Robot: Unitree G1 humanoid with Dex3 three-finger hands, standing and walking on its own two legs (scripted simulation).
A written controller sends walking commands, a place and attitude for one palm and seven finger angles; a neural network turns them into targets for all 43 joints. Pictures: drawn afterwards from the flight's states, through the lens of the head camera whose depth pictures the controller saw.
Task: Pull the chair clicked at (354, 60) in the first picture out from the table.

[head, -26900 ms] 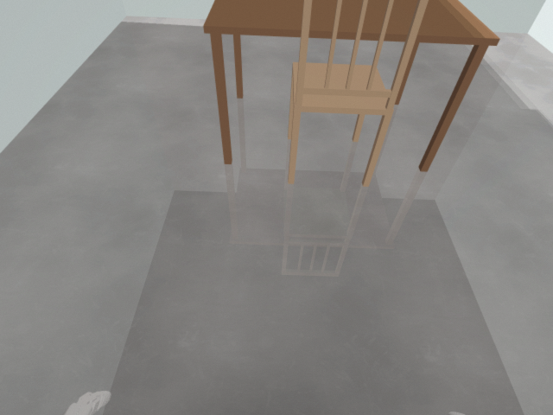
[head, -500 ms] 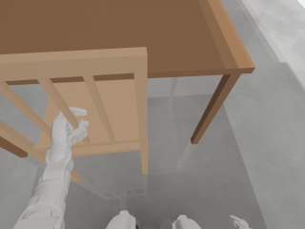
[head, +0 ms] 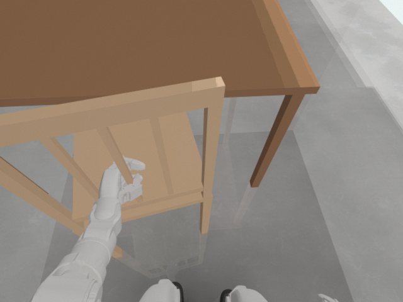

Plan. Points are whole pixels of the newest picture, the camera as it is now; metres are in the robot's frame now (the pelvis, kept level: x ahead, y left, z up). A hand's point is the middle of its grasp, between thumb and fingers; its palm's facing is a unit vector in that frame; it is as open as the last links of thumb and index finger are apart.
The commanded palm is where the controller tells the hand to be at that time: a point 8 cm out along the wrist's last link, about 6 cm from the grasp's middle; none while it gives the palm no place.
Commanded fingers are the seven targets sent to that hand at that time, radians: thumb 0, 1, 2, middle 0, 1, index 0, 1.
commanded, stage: step backward, pulling the chair out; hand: left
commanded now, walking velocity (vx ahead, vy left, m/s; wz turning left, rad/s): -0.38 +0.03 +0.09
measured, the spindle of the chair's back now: (125, 171) +0.39 +0.18 -0.03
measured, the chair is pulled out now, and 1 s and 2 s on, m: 0.13 0.19 0.35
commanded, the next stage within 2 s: none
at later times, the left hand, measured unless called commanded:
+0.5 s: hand (138, 205) +0.32 +0.14 -0.06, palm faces +0.04 -0.98 -0.19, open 4.9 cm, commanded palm +0.31 +0.19 -0.05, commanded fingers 0.00 0.90 0.90 -0.50 -1.45 -0.50 -1.45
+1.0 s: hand (135, 209) +0.31 +0.15 -0.05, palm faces -0.02 -0.98 -0.19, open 5.0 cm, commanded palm +0.29 +0.19 -0.05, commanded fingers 0.00 0.90 0.90 -0.50 -1.45 -0.50 -1.45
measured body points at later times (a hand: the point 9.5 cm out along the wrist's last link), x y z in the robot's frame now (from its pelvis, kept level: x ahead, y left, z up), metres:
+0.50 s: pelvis -0.03 +0.00 -0.01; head +0.02 +0.00 +0.44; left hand +0.31 +0.19 -0.04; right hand +0.06 -0.26 -0.13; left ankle +0.08 +0.10 -0.72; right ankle +0.05 -0.12 -0.72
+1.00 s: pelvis -0.06 +0.02 +0.00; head +0.03 +0.02 +0.44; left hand +0.30 +0.20 -0.04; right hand +0.07 -0.22 -0.13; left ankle -0.06 +0.16 -0.72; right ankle +0.04 -0.12 -0.72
